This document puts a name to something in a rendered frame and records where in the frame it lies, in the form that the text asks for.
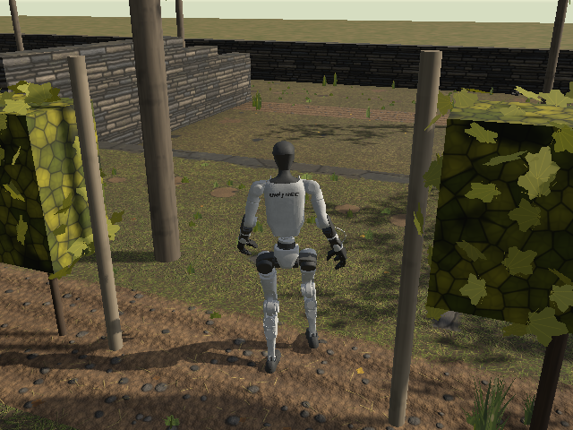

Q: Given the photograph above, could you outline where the humanoid robot torso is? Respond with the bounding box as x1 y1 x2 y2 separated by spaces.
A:
264 176 306 269

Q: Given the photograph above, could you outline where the robot right upper arm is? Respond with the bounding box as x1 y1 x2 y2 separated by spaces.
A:
303 179 330 229

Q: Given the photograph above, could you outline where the right robot hand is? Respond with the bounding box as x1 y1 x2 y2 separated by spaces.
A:
327 246 347 270

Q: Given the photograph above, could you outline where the left robot hand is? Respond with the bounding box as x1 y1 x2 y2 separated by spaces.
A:
237 239 258 255

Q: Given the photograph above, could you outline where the robot left forearm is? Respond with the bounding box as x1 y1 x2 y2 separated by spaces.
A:
238 214 252 244

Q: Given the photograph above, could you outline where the robot right forearm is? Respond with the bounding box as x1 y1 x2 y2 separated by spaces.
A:
322 215 343 252

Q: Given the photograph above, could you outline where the robot head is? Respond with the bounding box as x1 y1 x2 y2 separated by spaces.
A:
270 141 300 184

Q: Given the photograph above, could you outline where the robot left upper arm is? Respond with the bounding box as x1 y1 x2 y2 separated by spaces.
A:
244 180 267 228

